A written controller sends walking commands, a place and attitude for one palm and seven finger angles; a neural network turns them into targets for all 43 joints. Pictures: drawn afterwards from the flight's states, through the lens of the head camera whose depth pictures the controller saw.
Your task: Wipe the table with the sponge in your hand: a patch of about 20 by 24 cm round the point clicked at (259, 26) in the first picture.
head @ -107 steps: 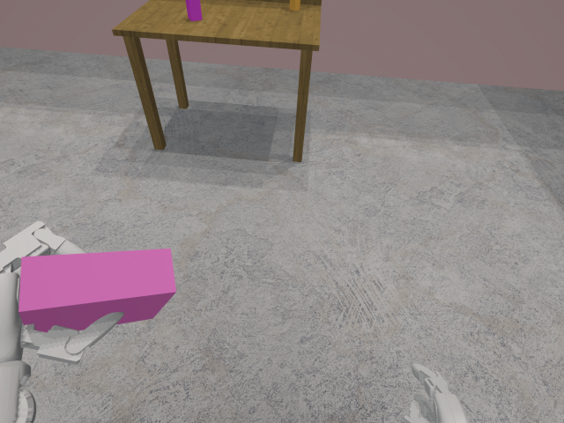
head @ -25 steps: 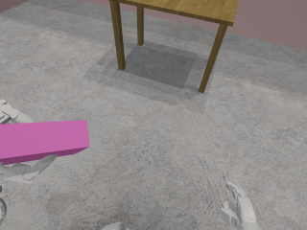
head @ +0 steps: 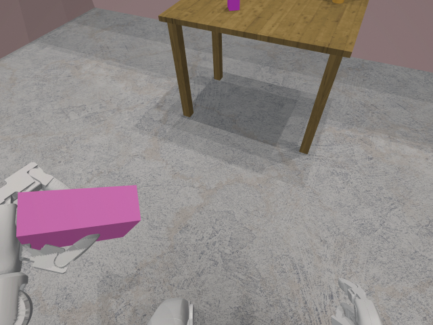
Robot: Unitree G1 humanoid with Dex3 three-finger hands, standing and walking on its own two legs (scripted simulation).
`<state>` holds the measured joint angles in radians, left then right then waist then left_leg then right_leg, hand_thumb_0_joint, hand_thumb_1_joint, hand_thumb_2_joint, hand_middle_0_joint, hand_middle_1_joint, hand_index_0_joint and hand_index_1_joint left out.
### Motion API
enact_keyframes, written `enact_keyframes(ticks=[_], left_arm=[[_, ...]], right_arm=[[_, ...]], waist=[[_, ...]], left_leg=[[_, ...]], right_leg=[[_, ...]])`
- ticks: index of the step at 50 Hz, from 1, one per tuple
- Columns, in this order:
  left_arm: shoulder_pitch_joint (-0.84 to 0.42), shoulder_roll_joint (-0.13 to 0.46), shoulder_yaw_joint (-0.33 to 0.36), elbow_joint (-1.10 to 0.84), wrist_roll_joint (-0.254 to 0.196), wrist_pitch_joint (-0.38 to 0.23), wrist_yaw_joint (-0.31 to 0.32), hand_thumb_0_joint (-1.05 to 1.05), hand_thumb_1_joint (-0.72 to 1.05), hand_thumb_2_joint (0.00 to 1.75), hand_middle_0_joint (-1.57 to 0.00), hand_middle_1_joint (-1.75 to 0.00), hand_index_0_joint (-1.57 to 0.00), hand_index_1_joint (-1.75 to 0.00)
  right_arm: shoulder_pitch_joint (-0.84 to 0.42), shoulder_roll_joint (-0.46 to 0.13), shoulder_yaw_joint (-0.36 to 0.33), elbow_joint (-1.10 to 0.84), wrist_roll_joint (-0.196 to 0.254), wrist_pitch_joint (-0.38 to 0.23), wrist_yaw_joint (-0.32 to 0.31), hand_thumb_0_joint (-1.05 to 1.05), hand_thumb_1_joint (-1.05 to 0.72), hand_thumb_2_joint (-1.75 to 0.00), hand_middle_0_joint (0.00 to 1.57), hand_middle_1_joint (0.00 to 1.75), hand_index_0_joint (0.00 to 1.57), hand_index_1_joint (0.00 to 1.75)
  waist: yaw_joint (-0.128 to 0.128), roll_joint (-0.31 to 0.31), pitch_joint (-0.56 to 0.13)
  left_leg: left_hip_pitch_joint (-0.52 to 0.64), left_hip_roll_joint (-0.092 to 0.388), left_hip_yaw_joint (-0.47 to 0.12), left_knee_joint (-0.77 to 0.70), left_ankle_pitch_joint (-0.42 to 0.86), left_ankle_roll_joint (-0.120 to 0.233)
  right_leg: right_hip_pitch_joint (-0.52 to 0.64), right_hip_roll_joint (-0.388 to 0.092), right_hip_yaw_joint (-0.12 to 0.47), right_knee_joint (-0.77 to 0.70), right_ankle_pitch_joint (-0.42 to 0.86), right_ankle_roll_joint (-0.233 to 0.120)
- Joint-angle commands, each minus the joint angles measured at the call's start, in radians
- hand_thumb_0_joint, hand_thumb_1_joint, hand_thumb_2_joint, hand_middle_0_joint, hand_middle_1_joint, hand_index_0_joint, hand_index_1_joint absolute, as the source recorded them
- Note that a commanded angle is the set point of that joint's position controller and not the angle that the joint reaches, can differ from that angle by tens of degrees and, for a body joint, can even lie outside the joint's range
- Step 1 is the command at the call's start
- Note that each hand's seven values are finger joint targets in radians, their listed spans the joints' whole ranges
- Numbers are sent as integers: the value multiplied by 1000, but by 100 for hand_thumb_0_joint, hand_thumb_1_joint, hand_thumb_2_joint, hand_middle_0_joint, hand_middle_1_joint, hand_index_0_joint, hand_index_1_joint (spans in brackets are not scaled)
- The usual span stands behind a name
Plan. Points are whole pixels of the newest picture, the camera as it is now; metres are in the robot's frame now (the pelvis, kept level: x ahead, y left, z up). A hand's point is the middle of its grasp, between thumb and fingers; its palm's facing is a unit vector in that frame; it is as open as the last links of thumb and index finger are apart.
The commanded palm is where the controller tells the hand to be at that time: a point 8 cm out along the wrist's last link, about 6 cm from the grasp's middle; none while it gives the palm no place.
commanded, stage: walk to a spot facing it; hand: left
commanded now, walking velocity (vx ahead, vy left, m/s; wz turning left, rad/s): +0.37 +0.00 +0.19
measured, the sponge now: (98, 217) +0.24 +0.18 +0.14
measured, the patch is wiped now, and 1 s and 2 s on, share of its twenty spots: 0.00 0.00 0.00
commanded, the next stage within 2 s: none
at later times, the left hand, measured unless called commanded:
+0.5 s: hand (65, 127) +0.35 +0.24 +0.21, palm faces +0.42 -0.81 -0.42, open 9.2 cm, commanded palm +0.29 +0.29 +0.19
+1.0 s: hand (111, 81) +0.47 +0.21 +0.20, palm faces +0.48 -0.70 -0.52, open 9.2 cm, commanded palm +0.41 +0.25 +0.19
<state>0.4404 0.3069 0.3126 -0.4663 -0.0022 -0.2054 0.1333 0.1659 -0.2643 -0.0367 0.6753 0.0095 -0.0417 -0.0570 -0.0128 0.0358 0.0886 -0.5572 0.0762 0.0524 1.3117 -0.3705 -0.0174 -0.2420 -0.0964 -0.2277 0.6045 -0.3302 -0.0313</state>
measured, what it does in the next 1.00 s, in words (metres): walks ahead: left foot, then right foot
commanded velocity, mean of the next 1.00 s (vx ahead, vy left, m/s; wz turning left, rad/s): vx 0.37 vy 0.00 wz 0.20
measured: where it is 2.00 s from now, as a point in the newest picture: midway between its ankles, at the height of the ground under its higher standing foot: (235, 240)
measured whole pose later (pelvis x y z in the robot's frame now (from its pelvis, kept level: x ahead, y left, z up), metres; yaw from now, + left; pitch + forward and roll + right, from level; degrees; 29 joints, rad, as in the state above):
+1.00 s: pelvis +0.30 -0.05 +0.01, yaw +10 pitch +0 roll +2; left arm 0.53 0.43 0.42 -0.59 -0.03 -0.25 0.16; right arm 0.21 -0.28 -0.07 0.58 0.01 -0.02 -0.06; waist -0.03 -0.01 0.08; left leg -0.55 0.11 0.13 0.84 -0.26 -0.02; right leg -0.13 -0.09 -0.28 0.47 -0.34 -0.04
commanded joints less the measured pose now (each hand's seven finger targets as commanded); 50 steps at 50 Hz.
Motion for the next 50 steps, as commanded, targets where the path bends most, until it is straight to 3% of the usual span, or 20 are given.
enact_keyframes(ticks=[1,7,10,11,12,13,14,16,18,21,27,31,32,33,34,35,36,38,43,50], left_arm=[[-7,279,239,-320,-23,-99,46,0,10,130,-120,-160,-120,-160],[70,220,223,-251,-40,-79,69,0,10,130,-120,-160,-120,-160],[-16,206,175,-247,-36,-71,71,0,10,130,-120,-160,-120,-160],[-45,208,164,-258,-33,-79,69,0,10,130,-120,-160,-120,-160],[-62,207,162,-276,-31,-87,69,0,10,130,-120,-160,-120,-160],[-96,199,132,-293,-34,-92,65,0,10,130,-120,-160,-120,-160],[-137,260,155,-250,-17,-91,61,0,10,130,-120,-160,-120,-160],[-195,281,169,-328,-13,-89,48,0,10,130,-120,-160,-120,-160],[-153,287,187,-453,-18,-95,48,0,10,130,-120,-160,-120,-160],[1,230,177,-461,-31,-90,42,0,10,130,-120,-160,-120,-160],[26,165,164,-184,-39,-65,27,0,10,130,-120,-160,-120,-160],[-69,161,123,-89,-27,-39,20,0,10,130,-120,-160,-120,-160],[-95,167,110,-90,-21,-27,23,0,10,130,-120,-160,-120,-160],[-123,184,100,-113,-10,-15,26,0,10,130,-120,-160,-120,-160],[-140,246,133,-140,-11,-8,34,0,10,130,-120,-160,-120,-160],[-172,267,149,-185,-20,-16,41,0,10,130,-120,-160,-120,-160],[-219,243,124,-229,-19,-34,34,0,10,130,-120,-160,-120,-160],[-181,317,185,-316,-17,-56,34,0,10,130,-120,-160,-120,-160],[-7,294,235,-332,-26,-82,47,0,10,130,-120,-160,-120,-160],[98,223,220,-228,-47,-66,62,0,10,130,-120,-160,-120,-160]], right_arm=[[-69,-27,-17,-198,-6,-34,5,0,-90,-90,20,30,20,30],[-30,-13,-24,-253,-4,-29,4,0,-90,-90,20,30,20,30],[8,-33,-37,-249,-7,-28,-16,0,-90,-90,20,30,20,30],[21,-44,-42,-250,-6,-29,-25,0,-90,-90,20,30,20,30],[4,-65,-46,-256,-7,-31,-25,0,-90,-90,20,30,20,30],[-12,-71,-34,-266,-8,-42,-17,0,-90,-90,20,30,20,30],[-24,-57,-11,-260,-10,-48,-4,0,-90,-90,20,30,20,30],[-48,-48,-18,-231,-6,-56,-3,0,-90,-90,20,30,20,30],[-49,-48,-24,-228,-1,-77,0,0,-90,-90,20,30,20,30],[-34,-29,-13,-217,-5,-107,14,0,-90,-90,20,30,20,30],[-10,-31,-15,-190,-5,-98,-6,0,-90,-90,20,30,20,30],[-27,-38,-13,-186,-1,-78,-24,0,-90,-90,20,30,20,30],[-26,-25,-6,-184,4,-73,-26,0,-90,-90,20,30,20,30],[-24,5,1,-189,10,-67,-23,0,-90,-90,20,30,20,30],[-81,5,10,-217,5,-70,-22,0,-90,-90,20,30,20,30],[-101,-23,11,-207,-2,-76,-21,0,-90,-90,20,30,20,30],[-70,-25,3,-190,-7,-83,-15,0,-90,-90,20,30,20,30],[-102,-49,-5,-181,-2,-65,-7,0,-90,-90,20,30,20,30],[-78,-29,-16,-196,-6,-29,-1,0,-90,-90,20,30,20,30],[-24,-19,-27,-260,1,-23,3,0,-90,-90,20,30,20,30]], waist=[[16,-102,-138],[47,-194,-170],[0,-123,-218],[-18,-28,-251],[-12,165,-283],[-1,321,-262],[-6,204,-208],[-3,152,-154],[23,191,-172],[24,237,-203],[12,150,-151],[27,78,-153],[30,-7,-174],[34,-199,-217],[54,-412,-187],[52,-300,-169],[26,-216,-173],[28,-126,-129],[10,-47,-138],[50,-211,-162]], left_leg=[[-94,67,8,-265,65,-11],[53,7,158,-637,101,8],[346,-55,214,-803,216,24],[492,-28,152,-835,227,52],[624,140,-130,-892,257,138],[677,357,-508,-953,414,254],[559,398,-586,-1014,270,294],[487,365,-488,-1029,162,284],[458,278,-278,-1015,175,223],[401,226,-143,-1043,219,185],[329,230,-41,-1065,130,166],[298,183,-1,-877,34,129],[241,135,28,-713,28,111],[123,48,99,-428,-21,84],[-168,-65,58,-135,-231,41],[-213,-32,-59,0,-184,24],[-172,10,-91,19,-88,16],[-178,34,-83,68,-3,-7],[-130,60,-14,-185,90,-17],[-14,5,157,-620,99,7]], right_leg=[[177,-260,192,-289,394,-115],[232,-233,157,-228,481,-109],[122,-166,67,0,455,-47],[35,-135,41,167,416,-12],[-128,-44,30,380,112,32],[-335,45,111,596,-289,48],[-377,34,209,703,-288,38],[-433,-39,243,713,-217,48],[-414,-46,206,635,-136,55],[-330,-31,145,497,-31,68],[-170,12,49,179,-18,88],[19,56,-1,-75,22,81],[121,35,46,-148,20,63],[222,-129,274,-251,-45,-5],[328,-351,674,-332,53,-119],[302,-418,700,-359,104,-149],[250,-372,609,-353,26,-129],[180,-333,486,-340,97,-123],[199,-272,186,-312,345,-108],[301,-245,118,-231,587,-98]])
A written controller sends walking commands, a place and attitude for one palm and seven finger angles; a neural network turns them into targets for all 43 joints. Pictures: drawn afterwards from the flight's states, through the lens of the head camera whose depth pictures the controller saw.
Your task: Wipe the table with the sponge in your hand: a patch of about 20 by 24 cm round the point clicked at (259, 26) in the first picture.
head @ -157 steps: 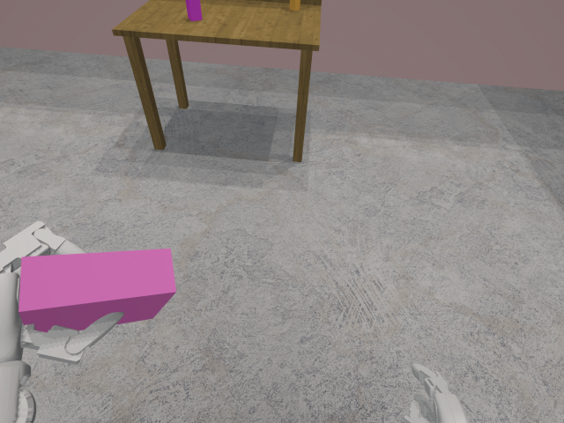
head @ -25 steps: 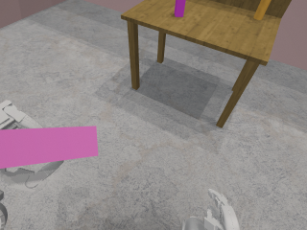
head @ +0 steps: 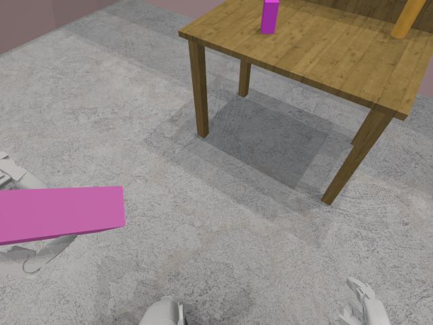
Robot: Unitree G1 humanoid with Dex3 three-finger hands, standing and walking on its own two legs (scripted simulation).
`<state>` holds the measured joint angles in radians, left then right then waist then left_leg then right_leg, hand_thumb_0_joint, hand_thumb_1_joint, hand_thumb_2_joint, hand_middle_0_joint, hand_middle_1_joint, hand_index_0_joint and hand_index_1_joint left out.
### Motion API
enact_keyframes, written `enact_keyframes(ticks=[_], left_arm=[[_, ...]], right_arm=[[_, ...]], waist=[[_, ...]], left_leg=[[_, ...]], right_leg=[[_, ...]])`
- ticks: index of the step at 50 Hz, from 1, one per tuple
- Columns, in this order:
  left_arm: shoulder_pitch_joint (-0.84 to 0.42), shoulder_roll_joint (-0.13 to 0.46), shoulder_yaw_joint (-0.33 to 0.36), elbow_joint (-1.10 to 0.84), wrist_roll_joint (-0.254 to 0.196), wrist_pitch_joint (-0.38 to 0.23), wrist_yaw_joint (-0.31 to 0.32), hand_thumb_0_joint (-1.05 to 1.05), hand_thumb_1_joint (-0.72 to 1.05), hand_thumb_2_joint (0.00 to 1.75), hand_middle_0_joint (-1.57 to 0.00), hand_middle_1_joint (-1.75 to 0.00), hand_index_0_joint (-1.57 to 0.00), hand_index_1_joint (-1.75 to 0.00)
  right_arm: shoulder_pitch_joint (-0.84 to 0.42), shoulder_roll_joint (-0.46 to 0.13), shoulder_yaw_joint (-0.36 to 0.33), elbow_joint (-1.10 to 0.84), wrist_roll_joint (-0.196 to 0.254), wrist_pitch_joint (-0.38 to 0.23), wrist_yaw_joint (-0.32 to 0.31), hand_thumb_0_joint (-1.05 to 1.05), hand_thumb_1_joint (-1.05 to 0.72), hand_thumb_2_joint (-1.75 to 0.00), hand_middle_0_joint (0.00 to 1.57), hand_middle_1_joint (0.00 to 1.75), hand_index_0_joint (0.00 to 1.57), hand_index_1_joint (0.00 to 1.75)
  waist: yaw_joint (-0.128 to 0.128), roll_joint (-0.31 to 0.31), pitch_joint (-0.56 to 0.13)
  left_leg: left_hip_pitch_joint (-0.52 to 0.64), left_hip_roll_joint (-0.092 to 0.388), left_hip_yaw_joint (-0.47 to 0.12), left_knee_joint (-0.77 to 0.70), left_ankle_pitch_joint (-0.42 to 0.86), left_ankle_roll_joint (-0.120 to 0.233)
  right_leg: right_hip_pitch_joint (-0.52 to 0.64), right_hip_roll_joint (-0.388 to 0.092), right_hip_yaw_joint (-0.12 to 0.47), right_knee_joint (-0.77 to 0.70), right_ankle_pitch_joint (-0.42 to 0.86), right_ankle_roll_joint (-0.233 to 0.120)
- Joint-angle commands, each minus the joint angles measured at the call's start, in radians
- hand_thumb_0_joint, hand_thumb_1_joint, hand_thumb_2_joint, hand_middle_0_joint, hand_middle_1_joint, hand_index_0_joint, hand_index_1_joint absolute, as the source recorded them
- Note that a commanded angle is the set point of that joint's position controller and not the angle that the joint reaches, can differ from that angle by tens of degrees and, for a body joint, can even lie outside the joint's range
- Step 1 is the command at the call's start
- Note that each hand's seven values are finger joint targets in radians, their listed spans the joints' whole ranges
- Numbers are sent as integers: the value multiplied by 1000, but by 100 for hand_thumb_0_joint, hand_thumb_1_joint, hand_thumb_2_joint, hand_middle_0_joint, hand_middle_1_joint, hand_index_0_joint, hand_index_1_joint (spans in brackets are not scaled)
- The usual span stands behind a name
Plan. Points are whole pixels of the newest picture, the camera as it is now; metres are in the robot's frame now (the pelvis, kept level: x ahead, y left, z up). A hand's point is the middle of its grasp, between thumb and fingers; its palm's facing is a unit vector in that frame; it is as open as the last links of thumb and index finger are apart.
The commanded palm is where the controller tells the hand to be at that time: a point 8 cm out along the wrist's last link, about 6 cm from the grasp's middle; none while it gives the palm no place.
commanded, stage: walk to a spot facing it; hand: left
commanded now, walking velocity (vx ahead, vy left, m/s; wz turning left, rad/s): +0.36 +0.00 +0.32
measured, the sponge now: (75, 214) +0.23 +0.19 +0.17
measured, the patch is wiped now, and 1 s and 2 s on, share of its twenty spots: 0.00 0.00 0.00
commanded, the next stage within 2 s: none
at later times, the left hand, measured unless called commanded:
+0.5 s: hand (49, 147) +0.32 +0.24 +0.20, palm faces +0.53 -0.71 -0.47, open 9.2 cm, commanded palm +0.28 +0.27 +0.17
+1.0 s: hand (76, 109) +0.42 +0.25 +0.17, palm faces +0.61 -0.61 -0.51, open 9.2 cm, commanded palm +0.36 +0.27 +0.17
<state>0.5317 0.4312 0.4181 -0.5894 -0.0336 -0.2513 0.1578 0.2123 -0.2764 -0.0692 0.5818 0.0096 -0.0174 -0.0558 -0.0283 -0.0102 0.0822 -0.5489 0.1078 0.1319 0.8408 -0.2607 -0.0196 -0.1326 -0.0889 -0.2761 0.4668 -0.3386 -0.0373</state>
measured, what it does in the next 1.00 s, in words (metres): walks ahead, turning left: left foot, then right foot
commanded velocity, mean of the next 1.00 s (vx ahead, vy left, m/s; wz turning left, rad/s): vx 0.30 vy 0.00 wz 0.39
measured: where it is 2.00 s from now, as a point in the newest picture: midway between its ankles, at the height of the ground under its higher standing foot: (236, 270)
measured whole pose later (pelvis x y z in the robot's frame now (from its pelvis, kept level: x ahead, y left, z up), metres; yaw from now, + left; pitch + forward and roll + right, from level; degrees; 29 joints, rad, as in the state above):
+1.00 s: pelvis +0.29 -0.04 -0.01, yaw +16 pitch +1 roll +4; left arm 0.56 0.40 0.43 -0.60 -0.04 -0.22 0.18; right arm 0.24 -0.25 -0.06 0.56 0.01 -0.02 -0.06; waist 0.00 -0.04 0.09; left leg -0.43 0.03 0.26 0.60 -0.24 -0.01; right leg -0.12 -0.19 -0.32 0.64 -0.47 0.01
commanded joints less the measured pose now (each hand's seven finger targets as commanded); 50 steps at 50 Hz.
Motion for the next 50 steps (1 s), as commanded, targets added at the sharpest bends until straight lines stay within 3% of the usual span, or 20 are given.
enact_keyframes(ticks=[1,4,5,7,8,12,15,18,25,26,27,28,29,30,32,34,38,46,49,50], left_arm=[[-18,96,106,-107,-14,-17,39,0,10,130,-120,-160,-120,-160],[-102,88,53,-142,-8,-12,41,0,10,130,-120,-160,-120,-160],[-150,101,52,-181,-3,-25,44,0,10,130,-120,-160,-120,-160],[-198,114,53,-242,2,-49,46,0,10,130,-120,-160,-120,-160],[-241,157,46,-199,19,-45,41,0,10,130,-120,-160,-120,-160],[-183,172,102,-314,6,-43,18,0,10,130,-120,-160,-120,-160],[-59,123,108,-303,-7,-50,13,0,10,130,-120,-160,-120,-160],[-50,60,77,-191,-11,-45,4,0,10,130,-120,-160,-120,-160],[-213,17,-19,46,10,2,-2,0,10,130,-120,-160,-120,-160],[-239,24,-32,31,16,13,1,0,10,130,-120,-160,-120,-160],[-264,68,-19,9,27,24,6,0,10,130,-120,-160,-120,-160],[-280,129,16,-23,24,36,14,0,10,130,-120,-160,-120,-160],[-335,140,17,-101,11,27,19,0,10,130,-120,-160,-120,-160],[-373,131,4,-140,11,9,13,0,10,130,-120,-160,-120,-160],[-240,173,67,-186,14,-13,13,0,10,130,-120,-160,-120,-160],[-160,185,112,-216,9,-21,14,0,10,130,-120,-160,-120,-160],[-36,158,148,-183,-5,-33,22,0,10,130,-120,-160,-120,-160],[7,102,122,-143,-15,-7,45,0,10,130,-120,-160,-120,-160],[-81,116,80,-195,-13,-8,51,0,10,130,-120,-160,-120,-160],[-118,119,75,-228,-11,-25,49,0,10,130,-120,-160,-120,-160]], right_arm=[[-64,-8,4,-166,1,-50,-1,0,-90,-90,20,30,20,30],[-34,-20,-3,-160,-5,-54,-18,0,-90,-90,20,30,20,30],[-26,-33,-8,-163,-8,-61,-25,0,-90,-90,20,30,20,30],[-54,-48,5,-176,-13,-79,-14,0,-90,-90,20,30,20,30],[-61,-46,19,-169,-12,-88,-1,0,-90,-90,20,30,20,30],[-95,-25,11,-127,4,-100,10,0,-90,-90,20,30,20,30],[-90,-13,18,-114,0,-120,19,0,-90,-90,20,30,20,30],[-81,-15,19,-109,0,-133,17,0,-90,-90,20,30,20,30],[-72,-29,22,-87,3,-113,-27,0,-90,-90,20,30,20,30],[-76,-13,31,-90,7,-107,-28,0,-90,-90,20,30,20,30],[-75,15,36,-94,11,-100,-26,0,-90,-90,20,30,20,30],[-127,12,45,-114,6,-102,-26,0,-90,-90,20,30,20,30],[-167,-12,49,-117,-4,-109,-25,0,-90,-90,20,30,20,30],[-136,-28,31,-101,-3,-120,-20,0,-90,-90,20,30,20,30],[-147,-33,31,-94,-7,-100,-10,0,-90,-90,20,30,20,30],[-159,-25,26,-103,-4,-78,-9,0,-90,-90,20,30,20,30],[-115,-6,8,-128,-8,-55,-3,0,-90,-90,20,30,20,30],[-51,-6,-3,-179,-1,-55,-2,0,-90,-90,20,30,20,30],[-36,-6,-4,-176,-6,-58,-20,0,-90,-90,20,30,20,30],[-43,-16,-6,-175,-12,-63,-25,0,-90,-90,20,30,20,30]], waist=[[65,-180,-154],[17,-107,-224],[-4,-19,-282],[22,331,-313],[10,230,-235],[39,216,-165],[44,252,-173],[35,259,-164],[47,120,-127],[50,42,-151],[54,-198,-185],[78,-363,-163],[73,-234,-143],[44,-160,-125],[50,-77,-69],[40,-54,-90],[34,-35,-150],[64,-210,-183],[-8,-121,-278],[-21,41,-332]], left_leg=[[19,-35,89,-176,-7,16],[325,-117,148,-347,101,39],[498,-84,79,-373,153,68],[750,318,-596,-452,501,292],[673,354,-709,-488,469,324],[426,235,-373,-542,105,244],[309,186,-250,-594,1,204],[265,168,-159,-626,-65,173],[245,126,-123,-418,-177,137],[206,74,-92,-249,-170,115],[59,-14,-17,63,-194,80],[-182,-119,-61,344,-338,43],[-236,-80,-154,464,-284,25],[-184,-38,-188,490,-186,17],[-194,-13,-167,544,-106,-5],[-199,-10,-140,524,-73,-17],[-155,21,-60,234,-30,-26],[23,-67,146,-187,-36,2],[393,-152,168,-369,115,34],[620,-37,-30,-389,302,107]], right_leg=[[175,-252,159,-79,592,-89],[69,-196,74,194,625,-29],[-25,-165,44,379,559,7],[-451,28,152,804,-266,57],[-519,35,244,911,-289,45],[-518,-58,262,831,-115,67],[-422,-52,205,680,-15,76],[-321,-35,143,479,31,87],[-89,45,58,65,-10,96],[2,11,119,-30,-14,76],[115,-183,387,-149,-67,2],[195,-374,718,-212,43,-95],[189,-444,719,-229,124,-126],[101,-402,668,-235,53,-104],[44,-353,482,-208,162,-97],[81,-325,320,-185,292,-78],[175,-295,157,-133,532,-75],[227,-283,59,29,866,-50],[35,-234,-18,427,855,29],[-164,-159,-2,682,484,71]])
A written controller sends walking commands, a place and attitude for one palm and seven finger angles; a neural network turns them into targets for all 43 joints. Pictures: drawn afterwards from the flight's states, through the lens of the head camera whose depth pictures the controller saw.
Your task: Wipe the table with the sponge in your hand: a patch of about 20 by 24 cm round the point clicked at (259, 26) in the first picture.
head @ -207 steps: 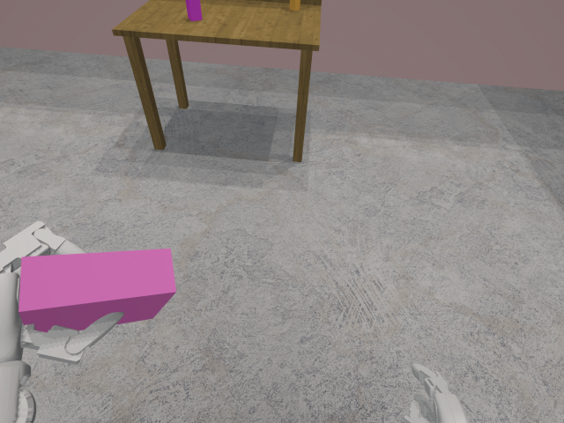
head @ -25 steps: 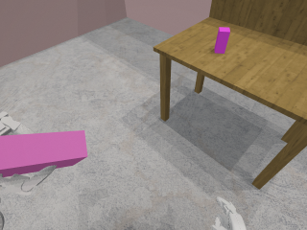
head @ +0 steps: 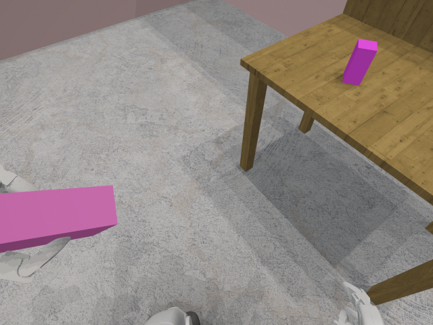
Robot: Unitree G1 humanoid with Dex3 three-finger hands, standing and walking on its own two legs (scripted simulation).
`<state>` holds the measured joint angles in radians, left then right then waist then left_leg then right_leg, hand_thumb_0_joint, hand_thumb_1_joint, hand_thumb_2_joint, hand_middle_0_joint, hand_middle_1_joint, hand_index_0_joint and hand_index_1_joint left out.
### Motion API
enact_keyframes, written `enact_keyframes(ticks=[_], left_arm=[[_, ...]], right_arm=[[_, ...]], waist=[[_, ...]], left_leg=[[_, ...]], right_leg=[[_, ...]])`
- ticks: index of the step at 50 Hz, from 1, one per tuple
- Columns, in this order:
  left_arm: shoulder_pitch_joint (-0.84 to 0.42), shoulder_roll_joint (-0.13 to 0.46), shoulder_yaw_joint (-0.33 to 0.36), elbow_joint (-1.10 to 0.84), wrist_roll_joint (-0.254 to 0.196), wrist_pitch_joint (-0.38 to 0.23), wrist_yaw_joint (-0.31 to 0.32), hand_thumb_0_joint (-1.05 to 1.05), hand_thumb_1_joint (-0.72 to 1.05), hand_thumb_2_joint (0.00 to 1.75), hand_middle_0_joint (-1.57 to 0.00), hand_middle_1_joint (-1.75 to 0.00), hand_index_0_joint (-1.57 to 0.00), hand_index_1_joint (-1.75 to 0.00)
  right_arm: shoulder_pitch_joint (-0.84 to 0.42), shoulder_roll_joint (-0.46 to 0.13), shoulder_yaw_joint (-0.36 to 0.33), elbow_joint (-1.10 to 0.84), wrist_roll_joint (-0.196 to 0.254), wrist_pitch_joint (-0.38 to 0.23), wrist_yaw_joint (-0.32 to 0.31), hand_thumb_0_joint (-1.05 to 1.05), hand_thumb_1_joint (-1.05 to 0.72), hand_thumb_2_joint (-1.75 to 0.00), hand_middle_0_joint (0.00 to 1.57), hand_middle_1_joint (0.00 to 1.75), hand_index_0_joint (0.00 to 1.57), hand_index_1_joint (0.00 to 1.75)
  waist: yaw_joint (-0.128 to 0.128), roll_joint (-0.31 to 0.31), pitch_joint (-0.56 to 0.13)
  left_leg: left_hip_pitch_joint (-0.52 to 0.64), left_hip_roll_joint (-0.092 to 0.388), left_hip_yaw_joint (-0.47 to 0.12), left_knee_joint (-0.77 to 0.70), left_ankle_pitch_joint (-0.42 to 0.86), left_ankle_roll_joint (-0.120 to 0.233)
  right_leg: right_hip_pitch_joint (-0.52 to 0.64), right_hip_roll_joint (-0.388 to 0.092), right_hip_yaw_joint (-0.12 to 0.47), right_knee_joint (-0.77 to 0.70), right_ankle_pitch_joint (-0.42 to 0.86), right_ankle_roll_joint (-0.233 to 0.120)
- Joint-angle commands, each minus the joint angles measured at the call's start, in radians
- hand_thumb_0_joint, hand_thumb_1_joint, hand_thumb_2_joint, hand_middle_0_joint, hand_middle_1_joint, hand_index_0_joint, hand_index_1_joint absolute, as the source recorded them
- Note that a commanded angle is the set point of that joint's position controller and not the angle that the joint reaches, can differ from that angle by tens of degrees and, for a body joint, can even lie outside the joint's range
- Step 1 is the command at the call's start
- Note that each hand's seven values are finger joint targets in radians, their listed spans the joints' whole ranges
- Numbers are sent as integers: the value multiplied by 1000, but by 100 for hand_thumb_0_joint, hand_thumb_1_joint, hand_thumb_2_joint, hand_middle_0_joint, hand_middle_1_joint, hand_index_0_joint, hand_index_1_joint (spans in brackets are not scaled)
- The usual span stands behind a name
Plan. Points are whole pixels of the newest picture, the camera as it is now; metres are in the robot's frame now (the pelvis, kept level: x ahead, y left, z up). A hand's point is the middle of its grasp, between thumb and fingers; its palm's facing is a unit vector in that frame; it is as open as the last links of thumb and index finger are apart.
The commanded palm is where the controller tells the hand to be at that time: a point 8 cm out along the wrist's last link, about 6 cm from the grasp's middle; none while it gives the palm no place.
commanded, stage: walk to a spot facing it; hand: left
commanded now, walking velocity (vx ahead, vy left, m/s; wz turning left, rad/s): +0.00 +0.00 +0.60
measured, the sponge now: (67, 217) +0.23 +0.21 +0.16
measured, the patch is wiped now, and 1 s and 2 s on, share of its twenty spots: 0.00 0.00 0.00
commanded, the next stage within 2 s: none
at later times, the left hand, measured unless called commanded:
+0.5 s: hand (32, 233) +0.20 +0.24 +0.16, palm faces +0.70 -0.61 -0.37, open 9.2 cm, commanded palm +0.14 +0.25 +0.19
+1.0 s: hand out of the picture +0.11 +0.24 +0.19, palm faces +0.75 -0.49 -0.44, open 9.2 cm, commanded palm +0.04 +0.25 +0.19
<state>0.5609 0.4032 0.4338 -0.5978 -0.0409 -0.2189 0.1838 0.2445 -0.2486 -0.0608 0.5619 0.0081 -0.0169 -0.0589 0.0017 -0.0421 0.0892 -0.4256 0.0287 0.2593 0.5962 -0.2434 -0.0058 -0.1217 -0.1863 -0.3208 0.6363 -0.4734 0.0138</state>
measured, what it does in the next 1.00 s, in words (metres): walks ahead, turning left: left foot, then right foot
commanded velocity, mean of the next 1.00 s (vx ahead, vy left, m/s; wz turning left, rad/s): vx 0.04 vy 0.00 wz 0.60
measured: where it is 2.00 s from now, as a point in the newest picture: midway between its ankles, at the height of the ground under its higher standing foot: outside the picture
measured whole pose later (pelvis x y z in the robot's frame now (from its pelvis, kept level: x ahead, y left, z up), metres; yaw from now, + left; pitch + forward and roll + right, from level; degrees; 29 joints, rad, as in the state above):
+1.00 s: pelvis +0.08 -0.07 +0.01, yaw +36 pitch +0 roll -2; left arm 0.55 0.41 0.38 -0.65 -0.05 -0.16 0.13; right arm 0.21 -0.14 0.02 0.57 0.02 -0.09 -0.01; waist -0.02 0.00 0.09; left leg -0.30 0.03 -0.02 0.52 -0.21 0.01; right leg -0.46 -0.05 -0.09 0.90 -0.43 0.10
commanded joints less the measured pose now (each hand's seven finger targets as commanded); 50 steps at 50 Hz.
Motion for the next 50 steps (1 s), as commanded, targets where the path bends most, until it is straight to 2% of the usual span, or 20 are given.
enact_keyframes(ticks=[1,2,3,6,10,14,19,20,22,23,24,29,34,37,38,39,40,43,46,50], left_arm=[[-164,154,63,-270,-11,-71,20,0,10,130,-120,-160,-120,-160],[-215,215,88,-276,15,-73,18,0,10,130,-120,-160,-120,-160],[-272,221,67,-206,25,-69,-7,0,10,130,-120,-160,-120,-160],[-192,267,151,-335,14,-65,-9,0,10,130,-120,-160,-120,-160],[-2,180,161,-340,-35,-64,-22,0,10,130,-120,-160,-120,-160],[-16,84,88,-196,-41,-35,-33,0,10,130,-120,-160,-120,-160],[-185,43,-5,-70,-12,9,-42,0,10,130,-120,-160,-120,-160],[-222,42,-23,-54,-3,18,-44,0,10,130,-120,-160,-120,-160],[-311,164,8,-59,3,44,-28,0,10,130,-120,-160,-120,-160],[-362,170,10,-79,-3,46,-17,0,10,130,-120,-160,-120,-160],[-371,135,-26,-120,5,42,-13,0,10,130,-120,-160,-120,-160],[-206,210,74,-261,-1,-9,-8,0,10,130,-120,-160,-120,-160],[-5,186,146,-240,-26,-5,14,0,10,130,-120,-160,-120,-160],[6,148,132,-192,-39,2,17,0,10,130,-120,-160,-120,-160],[29,121,103,-177,-50,1,12,0,10,130,-120,-160,-120,-160],[-12,126,87,-248,-57,-25,5,0,10,130,-120,-160,-120,-160],[2,162,116,-220,-28,-47,-6,0,10,130,-120,-160,-120,-160],[-82,175,91,-259,2,-43,-37,0,10,130,-120,-160,-120,-160],[-25,134,51,-331,-14,-30,-33,0,10,130,-120,-160,-120,-160],[-11,143,59,-301,-31,-10,-35,0,10,130,-120,-160,-120,-160]], right_arm=[[-95,-68,-8,-165,-11,-75,-17,0,-90,-90,20,30,20,30],[-83,-65,7,-161,-9,-90,1,0,-90,-90,20,30,20,30],[-106,-88,-1,-141,4,-97,15,0,-90,-90,20,30,20,30],[-140,-74,-15,-119,16,-88,16,0,-90,-90,20,30,20,30],[-133,-53,-3,-118,13,-102,33,0,-90,-90,20,30,20,30],[-93,-63,-2,-109,22,-116,25,0,-90,-90,20,30,20,30],[-112,-65,10,-100,15,-127,-7,0,-90,-90,20,30,20,30],[-113,-52,20,-95,15,-126,-6,0,-90,-90,20,30,20,30],[-144,-41,23,-104,9,-131,-13,0,-90,-90,20,30,20,30],[-177,-56,29,-92,-7,-133,-17,0,-90,-90,20,30,20,30],[-169,-46,33,-86,-12,-129,-18,0,-90,-90,20,30,20,30],[-218,-32,24,-119,-9,-93,-38,0,-90,-90,20,30,20,30],[-171,-11,16,-182,-10,-63,-37,0,-90,-90,20,30,20,30],[-99,-28,1,-173,-8,-41,-31,0,-90,-90,20,30,20,30],[-83,-43,-9,-172,-2,-40,-30,0,-90,-90,20,30,20,30],[-101,-81,-20,-182,-4,-53,-25,0,-90,-90,20,30,20,30],[-76,-96,-18,-170,-7,-68,-6,0,-90,-90,20,30,20,30],[-98,-97,-25,-129,6,-90,21,0,-90,-90,20,30,20,30],[-92,-80,-9,-129,12,-117,34,0,-90,-90,20,30,20,30],[-94,-71,10,-116,5,-143,28,0,-90,-90,20,30,20,30]], waist=[[-18,326,-372],[-26,279,-338],[-31,142,-236],[-2,263,-239],[5,331,-236],[-17,283,-202],[13,211,-169],[21,116,-165],[19,-307,-133],[32,-153,-145],[14,-101,-163],[7,-72,-133],[46,-122,-254],[-19,-86,-319],[-45,38,-336],[-33,302,-321],[-19,376,-300],[-17,186,-249],[-14,314,-245],[-11,359,-209]], left_leg=[[615,354,-637,-124,808,262],[588,455,-840,-151,912,340],[493,415,-785,-182,780,301],[287,306,-567,-235,334,248],[115,210,-423,-299,124,178],[114,214,-430,-317,21,163],[98,174,-437,-148,24,132],[42,122,-401,-41,-25,96],[-250,-62,-241,518,-380,-21],[-236,-40,-311,679,-348,-31],[-205,1,-317,720,-261,-39],[-129,43,-216,542,-198,-67],[-17,20,-95,109,-195,-49],[179,-50,-47,-148,23,-45],[340,28,-133,-208,267,-11],[495,276,-488,-198,868,129],[541,425,-716,-150,1220,259],[473,319,-549,-122,926,214],[334,198,-408,-168,714,145],[175,202,-448,-232,461,144]], right_leg=[[-426,97,136,738,-141,64],[-523,118,278,839,-263,47],[-563,93,318,835,-193,45],[-506,50,322,759,-26,56],[-343,78,250,465,104,68],[-265,126,192,217,85,82],[-104,181,171,-108,53,87],[-25,122,218,-273,162,66],[53,-317,702,-382,459,-99],[2,-364,652,-363,602,-137],[-23,-319,537,-337,564,-131],[8,-191,210,-252,819,-101],[145,-190,182,-129,942,-114],[85,-147,127,91,960,-36],[-56,-92,104,278,718,14],[-345,71,117,486,111,85],[-506,115,218,590,-295,77],[-540,87,286,475,-122,74],[-358,132,238,299,57,81],[-223,161,220,197,76,86]])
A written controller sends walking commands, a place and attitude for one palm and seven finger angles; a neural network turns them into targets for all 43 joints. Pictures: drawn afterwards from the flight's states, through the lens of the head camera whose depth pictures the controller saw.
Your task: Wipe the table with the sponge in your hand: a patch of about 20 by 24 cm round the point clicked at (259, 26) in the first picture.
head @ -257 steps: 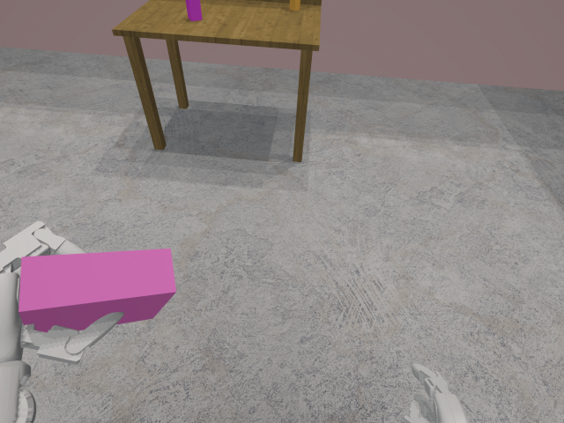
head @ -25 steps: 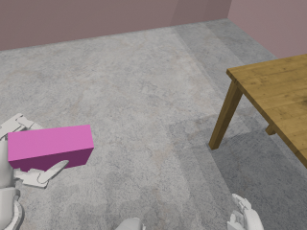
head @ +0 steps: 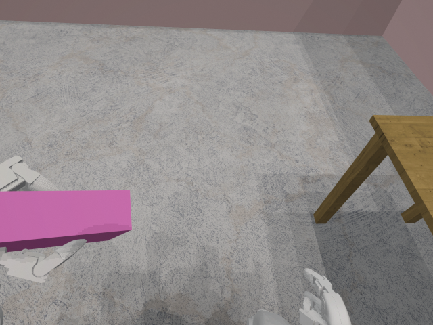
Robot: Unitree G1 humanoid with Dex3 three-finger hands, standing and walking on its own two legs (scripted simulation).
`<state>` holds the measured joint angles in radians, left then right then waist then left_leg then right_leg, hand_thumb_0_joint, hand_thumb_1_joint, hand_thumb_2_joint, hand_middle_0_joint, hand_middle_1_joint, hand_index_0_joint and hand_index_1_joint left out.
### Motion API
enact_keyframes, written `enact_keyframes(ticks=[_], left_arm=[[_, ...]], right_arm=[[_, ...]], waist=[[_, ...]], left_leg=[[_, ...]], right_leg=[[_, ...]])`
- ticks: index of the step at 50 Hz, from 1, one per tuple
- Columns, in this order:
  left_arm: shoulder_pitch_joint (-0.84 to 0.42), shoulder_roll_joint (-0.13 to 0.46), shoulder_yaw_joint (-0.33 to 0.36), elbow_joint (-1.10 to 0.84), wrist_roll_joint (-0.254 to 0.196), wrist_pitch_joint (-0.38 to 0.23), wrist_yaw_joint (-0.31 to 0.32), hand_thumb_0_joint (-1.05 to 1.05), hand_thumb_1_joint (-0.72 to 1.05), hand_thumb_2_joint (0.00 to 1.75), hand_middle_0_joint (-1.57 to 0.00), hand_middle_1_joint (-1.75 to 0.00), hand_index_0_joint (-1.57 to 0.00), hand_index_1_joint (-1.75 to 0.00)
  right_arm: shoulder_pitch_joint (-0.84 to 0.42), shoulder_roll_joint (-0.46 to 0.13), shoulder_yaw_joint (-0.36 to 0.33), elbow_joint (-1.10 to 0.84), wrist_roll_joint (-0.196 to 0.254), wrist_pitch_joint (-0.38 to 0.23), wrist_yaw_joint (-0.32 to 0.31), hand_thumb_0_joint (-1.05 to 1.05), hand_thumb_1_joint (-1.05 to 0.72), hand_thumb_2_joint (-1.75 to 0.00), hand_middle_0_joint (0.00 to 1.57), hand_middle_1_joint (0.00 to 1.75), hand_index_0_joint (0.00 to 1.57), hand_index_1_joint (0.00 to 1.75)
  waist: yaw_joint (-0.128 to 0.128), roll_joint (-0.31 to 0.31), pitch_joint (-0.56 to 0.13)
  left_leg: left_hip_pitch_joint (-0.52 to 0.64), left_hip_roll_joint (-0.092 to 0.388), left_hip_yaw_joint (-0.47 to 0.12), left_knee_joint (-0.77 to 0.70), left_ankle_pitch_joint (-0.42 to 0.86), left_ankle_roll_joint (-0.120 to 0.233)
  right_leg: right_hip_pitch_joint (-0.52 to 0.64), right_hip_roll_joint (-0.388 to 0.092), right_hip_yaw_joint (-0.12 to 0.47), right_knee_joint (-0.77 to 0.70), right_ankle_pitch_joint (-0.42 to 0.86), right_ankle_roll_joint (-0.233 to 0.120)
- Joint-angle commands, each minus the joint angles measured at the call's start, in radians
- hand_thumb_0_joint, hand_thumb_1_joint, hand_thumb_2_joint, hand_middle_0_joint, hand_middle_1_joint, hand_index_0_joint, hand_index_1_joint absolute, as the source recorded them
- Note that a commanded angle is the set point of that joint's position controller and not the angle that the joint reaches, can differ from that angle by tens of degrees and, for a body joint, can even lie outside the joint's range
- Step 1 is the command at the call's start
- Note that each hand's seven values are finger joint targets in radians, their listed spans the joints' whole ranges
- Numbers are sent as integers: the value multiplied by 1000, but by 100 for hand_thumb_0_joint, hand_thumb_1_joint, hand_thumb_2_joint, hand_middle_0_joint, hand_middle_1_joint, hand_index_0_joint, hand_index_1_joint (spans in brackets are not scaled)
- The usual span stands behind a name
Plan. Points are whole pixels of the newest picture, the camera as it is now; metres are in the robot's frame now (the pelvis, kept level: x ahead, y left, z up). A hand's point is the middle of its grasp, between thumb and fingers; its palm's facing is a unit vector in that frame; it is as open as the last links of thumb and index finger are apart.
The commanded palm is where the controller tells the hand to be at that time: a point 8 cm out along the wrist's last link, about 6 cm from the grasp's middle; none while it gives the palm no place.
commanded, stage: walk to a spot facing it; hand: left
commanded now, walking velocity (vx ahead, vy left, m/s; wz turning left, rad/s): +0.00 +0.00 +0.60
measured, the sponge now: (83, 220) +0.23 +0.19 +0.15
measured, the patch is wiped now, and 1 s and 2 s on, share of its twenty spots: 0.00 0.00 0.00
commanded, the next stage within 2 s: turn to face it in 1.54 s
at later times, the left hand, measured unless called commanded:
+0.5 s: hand out of the picture +0.05 +0.24 +0.18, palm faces +0.60 -0.69 -0.40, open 9.2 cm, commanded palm -0.02 +0.27 +0.18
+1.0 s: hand out of the picture +0.00 +0.29 +0.18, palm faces +0.75 -0.47 -0.46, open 9.2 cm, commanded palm -0.06 +0.29 +0.18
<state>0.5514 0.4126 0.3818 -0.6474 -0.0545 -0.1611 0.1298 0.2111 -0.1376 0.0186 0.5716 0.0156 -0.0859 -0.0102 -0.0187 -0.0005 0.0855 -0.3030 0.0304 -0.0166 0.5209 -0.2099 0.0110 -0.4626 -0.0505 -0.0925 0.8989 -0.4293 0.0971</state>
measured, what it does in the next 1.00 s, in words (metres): steps on the spot, turning left: right foot, then left foot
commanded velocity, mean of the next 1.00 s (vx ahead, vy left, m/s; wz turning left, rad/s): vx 0.24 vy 0.00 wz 0.39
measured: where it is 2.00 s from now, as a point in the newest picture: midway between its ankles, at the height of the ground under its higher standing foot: outside the picture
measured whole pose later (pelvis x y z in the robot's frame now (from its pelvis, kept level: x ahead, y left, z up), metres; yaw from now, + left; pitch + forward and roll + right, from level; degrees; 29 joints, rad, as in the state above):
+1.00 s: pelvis -0.07 -0.03 -0.01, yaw +29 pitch -1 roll -1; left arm 0.40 0.40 0.36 -0.44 -0.01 -0.19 0.14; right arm 0.21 -0.13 0.05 0.65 0.00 -0.09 -0.04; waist 0.04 0.05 0.02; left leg -0.21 0.04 -0.02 0.67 -0.42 0.00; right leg -0.30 -0.03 -0.18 0.56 -0.25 -0.01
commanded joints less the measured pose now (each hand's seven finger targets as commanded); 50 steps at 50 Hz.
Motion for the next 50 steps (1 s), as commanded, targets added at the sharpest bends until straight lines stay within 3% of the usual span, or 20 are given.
enact_keyframes(ticks=[1,6,7,8,9,10,14,24,27,28,29,30,32,36,39,46,47,48,49,50], left_arm=[[-16,137,119,-214,-20,-63,18,0,10,130,-120,-160,-120,-160],[-117,103,103,-23,-17,-33,12,0,10,130,-120,-160,-120,-160],[-156,98,85,-12,-7,-28,10,0,10,130,-120,-160,-120,-160],[-176,137,93,-1,11,-13,18,0,10,130,-120,-160,-120,-160],[-223,171,104,13,-2,3,28,0,10,130,-120,-160,-120,-160],[-275,141,74,37,-5,5,33,0,10,130,-120,-160,-120,-160],[-199,116,44,23,8,-21,12,0,10,130,-120,-160,-120,-160],[-99,158,135,-161,-6,-55,67,0,10,130,-120,-160,-120,-160],[-85,104,106,-130,-21,-51,69,0,10,130,-120,-160,-120,-160],[-72,69,74,-142,-31,-59,62,0,10,130,-120,-160,-120,-160],[-123,54,49,-187,-19,-89,58,0,10,130,-120,-160,-120,-160],[-141,102,79,-165,25,-113,53,0,10,130,-120,-160,-120,-160],[-210,144,106,-131,44,-115,29,0,10,130,-120,-160,-120,-160],[-232,74,16,-170,39,-112,25,0,10,130,-120,-160,-120,-160],[-250,81,8,-160,38,-111,21,0,10,130,-120,-160,-120,-160],[-244,105,48,40,33,-85,20,0,10,130,-120,-160,-120,-160],[-248,112,52,43,33,-77,23,0,10,130,-120,-160,-120,-160],[-234,105,40,59,40,-66,23,0,10,130,-120,-160,-120,-160],[-261,147,58,39,44,-63,25,0,10,130,-120,-160,-120,-160],[-262,188,103,23,27,-69,28,0,10,130,-120,-160,-120,-160]], right_arm=[[-61,-181,-69,-120,-2,-76,-25,0,-90,-90,20,30,20,30],[-82,-174,-61,-97,0,-64,-41,0,-90,-90,20,30,20,30],[-86,-165,-60,-100,5,-59,-41,0,-90,-90,20,30,20,30],[-78,-136,-54,-114,8,-48,-41,0,-90,-90,20,30,20,30],[-114,-151,-57,-119,3,-52,-53,0,-90,-90,20,30,20,30],[-109,-165,-56,-95,-11,-52,-58,0,-90,-90,20,30,20,30],[-173,-146,-46,-96,-10,-20,-66,0,-90,-90,20,30,20,30],[-121,-164,-72,-150,-35,-25,-85,0,-90,-90,20,30,20,30],[-49,-168,-69,-148,-32,-27,-82,0,-90,-90,20,30,20,30],[-28,-191,-78,-156,-26,-33,-83,0,-90,-90,20,30,20,30],[-47,-214,-77,-161,-32,-47,-73,0,-90,-90,20,30,20,30],[-51,-201,-75,-136,-29,-57,-61,0,-90,-90,20,30,20,30],[-72,-206,-88,-108,-13,-61,-46,0,-90,-90,20,30,20,30],[-53,-178,-78,-90,-2,-87,-33,0,-90,-90,20,30,20,30],[-62,-169,-63,-76,-12,-97,-33,0,-90,-90,20,30,20,30],[-100,-160,-46,-53,-26,-59,-53,0,-90,-90,20,30,20,30],[-105,-155,-44,-56,-23,-49,-52,0,-90,-90,20,30,20,30],[-105,-140,-41,-54,-15,-40,-50,0,-90,-90,20,30,20,30],[-113,-120,-43,-70,-9,-29,-46,0,-90,-90,20,30,20,30],[-147,-156,-51,-85,-11,-33,-54,0,-90,-90,20,30,20,30]], waist=[[10,298,-190],[35,152,-154],[42,57,-155],[35,-186,-148],[38,-304,-112],[30,-221,-122],[19,-103,-97],[74,-159,-229],[17,-69,-259],[-5,134,-242],[-16,409,-166],[-2,342,-154],[2,217,-93],[17,254,-47],[17,286,-58],[43,162,-100],[44,95,-137],[43,-12,-183],[40,-280,-214],[48,-297,-163]], left_leg=[[29,212,-198,-169,364,134],[-96,176,-241,-108,75,101],[-132,118,-188,-9,-70,61],[-247,-12,-51,223,-289,-10],[-291,-74,-9,550,-363,-51],[-254,-38,-62,717,-298,-57],[-275,-10,12,827,-141,-92],[-94,45,129,177,-320,-26],[99,-18,180,-99,-224,3],[235,84,15,-207,-204,67],[336,328,-374,-260,39,179],[365,419,-484,-243,220,251],[226,362,-398,-236,65,249],[144,200,-140,-254,57,171],[121,187,-121,-280,69,158],[44,195,-95,-145,-52,128],[-10,168,-79,-15,-31,110],[-98,110,-12,200,-66,88],[-329,-3,69,513,-263,34],[-442,-40,11,733,-342,0]], right_leg=[[133,26,-2,-88,16,4],[327,43,13,-395,96,-5],[373,-28,55,-541,167,-33],[400,-243,298,-675,120,-113],[280,-426,515,-712,188,-196],[198,-433,393,-718,120,-198],[187,-282,96,-665,187,-158],[368,-370,107,-633,43,-224],[276,-292,14,-428,-2,-148],[106,-203,-63,-175,24,-88],[-203,-41,-117,118,-170,-25],[-329,-65,-21,276,-179,-49],[-344,-109,68,363,-42,-45],[-216,-65,-23,226,75,-27],[-108,-41,-53,78,99,-30],[247,40,-108,-362,82,-50],[376,35,-86,-451,98,-66],[493,-61,36,-507,85,-114],[630,-305,417,-605,-14,-216],[564,-433,624,-689,-18,-278]])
